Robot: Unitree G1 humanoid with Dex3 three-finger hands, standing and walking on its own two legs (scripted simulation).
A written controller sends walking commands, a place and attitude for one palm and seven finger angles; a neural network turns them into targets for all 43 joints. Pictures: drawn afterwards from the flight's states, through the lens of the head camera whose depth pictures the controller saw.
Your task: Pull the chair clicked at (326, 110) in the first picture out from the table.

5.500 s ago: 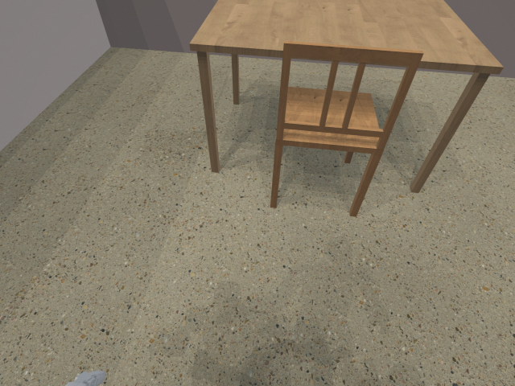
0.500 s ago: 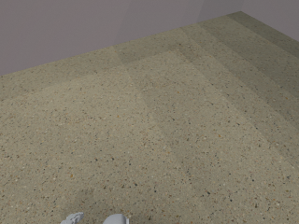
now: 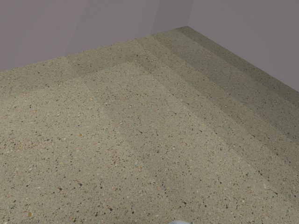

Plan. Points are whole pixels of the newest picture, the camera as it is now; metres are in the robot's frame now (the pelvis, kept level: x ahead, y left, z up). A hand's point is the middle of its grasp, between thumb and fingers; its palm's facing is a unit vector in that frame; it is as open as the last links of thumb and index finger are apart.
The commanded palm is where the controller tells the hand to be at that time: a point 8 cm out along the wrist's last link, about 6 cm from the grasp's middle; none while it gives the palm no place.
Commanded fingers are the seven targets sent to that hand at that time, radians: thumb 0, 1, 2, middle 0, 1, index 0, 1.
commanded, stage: walk to a spot facing it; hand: left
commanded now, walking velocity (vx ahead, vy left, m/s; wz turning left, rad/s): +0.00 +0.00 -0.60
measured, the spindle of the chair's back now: out of the picture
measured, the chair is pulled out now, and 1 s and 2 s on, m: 0.00 0.00 0.00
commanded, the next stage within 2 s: turn to face it in 0.18 s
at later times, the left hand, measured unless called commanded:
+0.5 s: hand (129, 188) +0.26 +0.08 -0.16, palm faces -0.24 -0.95 -0.22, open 7.3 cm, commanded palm none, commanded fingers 0.00 0.90 0.90 -0.20 -0.30 -0.20 -0.30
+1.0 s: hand out of the picture +0.13 +0.21 -0.18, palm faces +0.14 -0.96 -0.25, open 7.3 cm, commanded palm none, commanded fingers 0.00 0.90 0.90 -0.20 -0.30 -0.20 -0.30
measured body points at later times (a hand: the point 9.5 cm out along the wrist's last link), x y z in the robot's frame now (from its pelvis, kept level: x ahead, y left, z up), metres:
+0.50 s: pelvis +0.08 -0.06 -0.01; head +0.10 -0.08 +0.43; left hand +0.27 +0.13 -0.14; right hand -0.01 -0.27 -0.18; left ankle +0.04 +0.11 -0.68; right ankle +0.08 -0.14 -0.74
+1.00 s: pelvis +0.09 -0.02 -0.01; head +0.13 +0.01 +0.44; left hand +0.13 +0.26 -0.16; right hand +0.18 -0.27 -0.14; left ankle +0.11 +0.06 -0.74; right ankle +0.07 -0.18 -0.65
